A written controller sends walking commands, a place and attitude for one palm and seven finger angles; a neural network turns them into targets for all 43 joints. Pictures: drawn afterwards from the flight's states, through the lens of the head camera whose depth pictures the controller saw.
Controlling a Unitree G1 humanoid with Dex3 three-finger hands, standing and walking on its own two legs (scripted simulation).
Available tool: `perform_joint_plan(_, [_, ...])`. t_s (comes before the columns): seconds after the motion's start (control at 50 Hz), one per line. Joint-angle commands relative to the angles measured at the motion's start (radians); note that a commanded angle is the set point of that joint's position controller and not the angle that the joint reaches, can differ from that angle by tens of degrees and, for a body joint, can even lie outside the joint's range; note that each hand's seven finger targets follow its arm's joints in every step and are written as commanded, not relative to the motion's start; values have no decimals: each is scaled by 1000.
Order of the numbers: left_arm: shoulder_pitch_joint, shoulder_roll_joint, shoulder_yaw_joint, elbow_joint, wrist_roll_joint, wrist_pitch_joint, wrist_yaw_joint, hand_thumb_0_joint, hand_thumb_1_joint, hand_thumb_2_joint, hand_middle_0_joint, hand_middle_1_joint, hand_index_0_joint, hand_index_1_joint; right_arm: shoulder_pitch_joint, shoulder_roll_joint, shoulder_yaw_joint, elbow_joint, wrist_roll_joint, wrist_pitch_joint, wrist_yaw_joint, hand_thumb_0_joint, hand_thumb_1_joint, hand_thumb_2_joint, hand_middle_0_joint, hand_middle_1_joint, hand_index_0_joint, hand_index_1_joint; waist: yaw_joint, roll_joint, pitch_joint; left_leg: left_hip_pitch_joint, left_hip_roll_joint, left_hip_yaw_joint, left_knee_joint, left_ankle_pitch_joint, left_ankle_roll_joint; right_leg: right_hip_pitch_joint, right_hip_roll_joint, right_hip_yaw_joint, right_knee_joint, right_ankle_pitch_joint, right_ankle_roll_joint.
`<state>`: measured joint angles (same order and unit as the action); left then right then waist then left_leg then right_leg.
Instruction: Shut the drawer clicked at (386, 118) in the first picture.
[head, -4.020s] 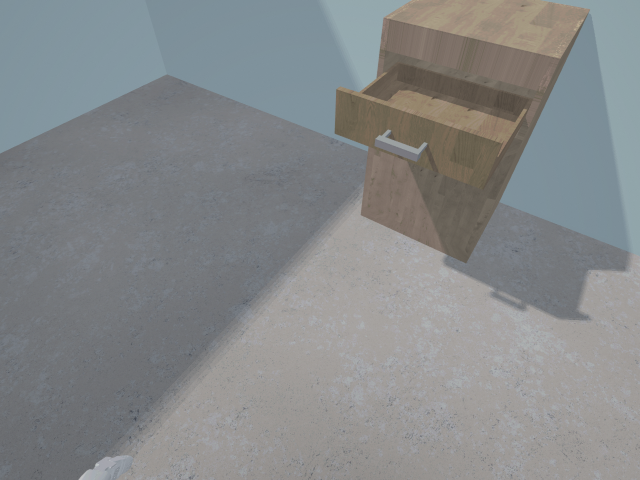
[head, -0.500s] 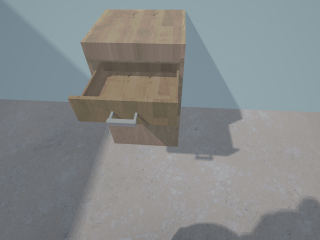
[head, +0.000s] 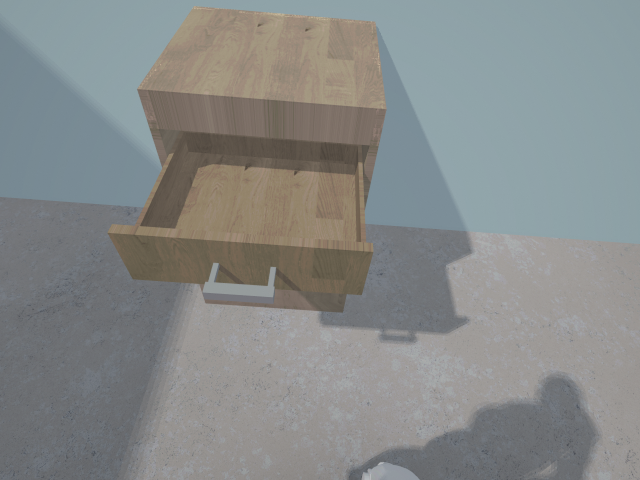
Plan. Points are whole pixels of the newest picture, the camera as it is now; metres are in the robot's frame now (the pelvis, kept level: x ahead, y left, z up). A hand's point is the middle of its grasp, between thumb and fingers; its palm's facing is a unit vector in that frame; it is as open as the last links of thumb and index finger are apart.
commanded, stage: take the last steps up to it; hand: left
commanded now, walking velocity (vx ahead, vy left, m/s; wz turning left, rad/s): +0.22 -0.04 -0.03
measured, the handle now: (241, 282) +0.44 +0.17 -0.11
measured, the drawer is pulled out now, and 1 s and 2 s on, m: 0.30 0.30 0.30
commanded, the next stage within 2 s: come to a stop and stand still in 0.18 s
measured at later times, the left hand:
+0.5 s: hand (245, 437) +0.21 +0.12 -0.16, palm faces +0.05 -0.97 -0.25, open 7.1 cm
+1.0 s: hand out of the picture +0.10 +0.23 -0.18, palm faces +0.08 -0.96 -0.27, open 7.3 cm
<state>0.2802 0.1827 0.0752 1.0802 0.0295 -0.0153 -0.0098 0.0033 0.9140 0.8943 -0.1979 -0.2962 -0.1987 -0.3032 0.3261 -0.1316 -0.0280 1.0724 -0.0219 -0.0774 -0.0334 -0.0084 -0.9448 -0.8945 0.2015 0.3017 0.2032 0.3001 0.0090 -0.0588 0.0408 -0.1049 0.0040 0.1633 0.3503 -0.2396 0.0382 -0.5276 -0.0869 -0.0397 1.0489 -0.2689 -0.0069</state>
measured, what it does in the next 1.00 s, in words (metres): steps on the spot: right foot, then left foot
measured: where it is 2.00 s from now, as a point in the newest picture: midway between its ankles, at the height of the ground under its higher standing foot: outside the picture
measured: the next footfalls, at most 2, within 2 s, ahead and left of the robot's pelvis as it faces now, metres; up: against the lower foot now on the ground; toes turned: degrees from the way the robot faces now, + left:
right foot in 0.22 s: +0.21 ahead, -0.14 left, +0.00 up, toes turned -8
left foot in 0.80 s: +0.10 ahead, +0.10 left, +0.00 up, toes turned +4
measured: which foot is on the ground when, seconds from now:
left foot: down 0.00-0.24, up 0.26-0.78, down 0.80-1.00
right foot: up 0.00-0.20, down 0.22-0.86, up 0.88-1.00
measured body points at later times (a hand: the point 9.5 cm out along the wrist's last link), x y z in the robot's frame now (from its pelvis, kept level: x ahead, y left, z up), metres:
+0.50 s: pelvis +0.12 -0.06 +0.00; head +0.14 -0.09 +0.44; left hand +0.20 +0.17 -0.14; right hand +0.13 -0.29 -0.18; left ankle +0.13 +0.08 -0.69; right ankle +0.17 -0.13 -0.74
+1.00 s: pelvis +0.08 +0.03 -0.01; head +0.07 +0.02 +0.44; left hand +0.09 +0.28 -0.16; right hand +0.15 -0.20 -0.16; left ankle +0.06 +0.09 -0.74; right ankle +0.11 -0.10 -0.72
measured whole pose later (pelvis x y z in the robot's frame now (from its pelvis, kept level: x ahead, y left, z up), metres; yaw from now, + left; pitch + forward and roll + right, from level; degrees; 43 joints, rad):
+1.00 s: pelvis +0.08 +0.03 -0.01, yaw +0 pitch -3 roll +0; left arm 0.31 0.19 0.03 1.01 0.02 0.05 0.04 0.00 0.91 0.89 -0.20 -0.30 -0.20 -0.30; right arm 0.26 -0.18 -0.01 0.92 -0.03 0.03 -0.03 0.00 -0.94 -0.89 0.20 0.30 0.20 0.30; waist 0.02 0.02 0.00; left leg -0.16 -0.07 0.10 0.52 -0.32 0.09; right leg -0.37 -0.04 0.00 0.79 -0.40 -0.01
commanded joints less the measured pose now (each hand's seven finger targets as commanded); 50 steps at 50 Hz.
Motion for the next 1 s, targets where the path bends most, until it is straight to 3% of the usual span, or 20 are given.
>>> perform_joint_plan(0.0, [-41, 0, -11, -76, -2, -3, -7, 0, 900, 900, -200, -300, -200, -300, 111, -123, -25, 1, 0, -13, -1, 0, -900, -900, 200, 300, 200, 300, -17, 167, 39, 51, 265, -144, -138, 450, 129, -63, -24, -18, -157, 37, 10])
perform_joint_plan(0.1, [-160, 4, -15, -118, -3, -12, -6, 0, 900, 900, -200, -300, -200, -300, 155, -132, -32, 32, -10, 6, 2, 0, -900, -900, 200, 300, 200, 300, -52, 199, 70, 44, 269, -138, -79, 439, 117, 41, 13, -69, -376, 20, -14])
perform_joint_plan(0.16, [-35, 39, -2, -81, 0, -24, -3, 0, 900, 900, -200, -300, -200, -300, 138, -131, -32, 39, -3, 14, 4, 0, -900, -900, 200, 300, 200, 300, 18, 136, 8, -51, 234, -108, 85, 412, 72, 327, 61, -97, -527, 120, -29])
perform_joint_plan(0.18, [72, 80, 9, -44, 3, -34, 3, 0, 900, 900, -200, -300, -200, -300, 136, -118, -29, 38, 5, 11, 9, 0, -900, -900, 200, 300, 200, 300, 68, 72, -46, -139, 188, -72, 226, 334, 38, 509, 26, -47, -554, 169, -44])
perform_joint_plan(0.2, [180, 166, 33, -12, 7, -46, 14, 0, 900, 900, -200, -300, -200, -300, 161, -72, -23, 24, 14, 8, 16, 0, -900, -900, 200, 300, 200, 300, 101, -127, -159, -335, 93, 0, 477, 41, -8, 731, -197, 208, -589, 247, -119])
perform_joint_plan(0.22, [239, 240, 41, -11, -11, -44, 17, 0, 900, 900, -200, -300, -200, -300, 165, -71, -18, 0, 19, 17, 10, 0, -900, -900, 200, 300, 200, 300, 96, -223, -220, -412, 20, -40, 743, -387, -31, 741, -374, 446, -721, 359, -215])
perform_joint_plan(0.24, [170, 218, 35, -23, -19, -38, 22, 0, 900, 900, -200, -300, -200, -300, 145, -91, -27, 7, 14, 26, 6, 0, -900, -900, 200, 300, 200, 300, 79, -122, -159, -415, 61, -129, 847, -363, -19, 615, -354, 399, -768, 238, -240])
perform_joint_plan(0.28, [14, 127, 13, -60, -21, -35, 31, 0, 900, 900, -200, -300, -200, -300, 97, -57, -28, 18, 8, 39, 9, 0, -900, -900, 200, 300, 200, 300, 26, -46, -20, -396, 106, -150, 871, -223, -26, 385, -294, 290, -806, 273, -198])
perform_joint_plan(0.32, [-72, 62, -16, -84, -17, -38, 38, 0, 900, 900, -200, -300, -200, -300, 146, -17, -13, 44, 8, 67, 4, 0, -900, -900, 200, 300, 200, 300, -41, 26, 1, -280, 119, -163, 756, -136, -55, 228, -228, 115, -805, 468, -153])
perform_joint_plan(0.36, [-89, 70, -19, -87, -11, -32, 47, 0, 900, 900, -200, -300, -200, -300, 166, 0, -9, 56, 15, 91, 2, 0, -900, -900, 200, 300, 200, 300, -55, 20, -20, -224, 102, -141, 642, -131, -77, 195, -201, 45, -773, 594, -152])
perform_joint_plan(0.52, [-22, 139, 13, -98, -5, 4, 59, 0, 900, 900, -200, -300, -200, -300, -4, -92, -44, -50, 3, 135, 12, 0, -900, -900, 200, 300, 200, 300, 5, -67, -65, -358, 53, -175, 656, -163, -103, 341, -258, 129, -736, 578, -198])
perform_joint_plan(0.64, [-4, 160, 19, -95, 8, 16, 56, 0, 900, 900, -200, -300, -200, -300, -70, -83, -36, -87, 12, 112, 18, 0, -900, -900, 200, 300, 200, 300, 29, -119, -111, -252, 29, -139, 410, -193, -84, 381, -226, 157, -734, 405, -193])
perform_joint_plan(0.66, [-4, 163, 18, -87, 7, 16, 54, 0, 900, 900, -200, -300, -200, -300, -70, -82, -34, -82, 14, 108, 18, 0, -900, -900, 200, 300, 200, 300, 26, -110, -116, -209, 25, -124, 348, -176, -83, 363, -220, 162, -738, 352, -187])
perform_joint_plan(0.68, [62, 195, -4, -114, 10, -1, 95, 0, 900, 900, -200, -300, -200, -300, -51, -151, -51, -170, 14, 90, 22, 0, -900, -900, 200, 300, 200, 300, -7, 13, -260, -223, -35, -91, 418, -245, -96, 524, -261, 288, -643, 744, -158])
perform_joint_plan(0.7, [34, 233, 3, -156, 9, 4, 90, 0, 900, 900, -200, -300, -200, -300, -70, -106, -46, -201, 17, 92, 24, 0, -900, -900, 200, 300, 200, 300, 4, 34, -263, -234, 8, -117, 364, -235, -64, 479, -249, 226, -603, 450, -182])
perform_joint_plan(0.76, [-29, 172, -17, -155, -3, 20, 74, 0, 900, 900, -200, -300, -200, -300, -1, -103, -23, -187, 16, 83, 21, 0, -900, -900, 200, 300, 200, 300, -50, 93, -129, -37, 7, -97, 24, -22, -46, 240, -113, 79, -555, 94, -83])
perform_joint_plan(0.8, [-2, 73, -39, -159, -11, 34, 63, 0, 900, 900, -200, -300, -200, -300, -27, -201, -30, -209, 2, 82, 17, 0, -900, -900, 200, 300, 200, 300, -12, 255, -12, -159, 232, -322, -45, 207, 30, 171, 20, -39, -445, -101, -4])
perform_joint_plan(0.82, [8, 72, -39, -157, -7, 41, 62, 0, 900, 900, -200, -300, -200, -300, -58, -191, -23, -230, -4, 84, 13, 0, -900, -900, 200, 300, 200, 300, -6, 206, 23, -169, 235, -318, -48, 305, 53, 162, 47, -42, -391, -135, -7])
perform_joint_plan(0.84, [2, 75, -42, -143, -2, 52, 61, 0, 900, 900, -200, -300, -200, -300, -67, -182, -15, -228, -2, 78, 5, 0, -900, -900, 200, 300, 200, 300, -13, 305, 58, -198, 220, -342, -75, 354, 39, 158, 51, -15, -303, -180, -2])
perform_joint_plan(0.98, [31, 69, -34, -148, -10, 47, 47, 0, 900, 900, -200, -300, -200, -300, -77, -181, -11, -218, -7, 79, 5, 0, -900, -900, 200, 300, 200, 300, 8, 136, 84, -207, 193, -349, -70, 97, 114, 171, 59, 38, -304, -142, -4])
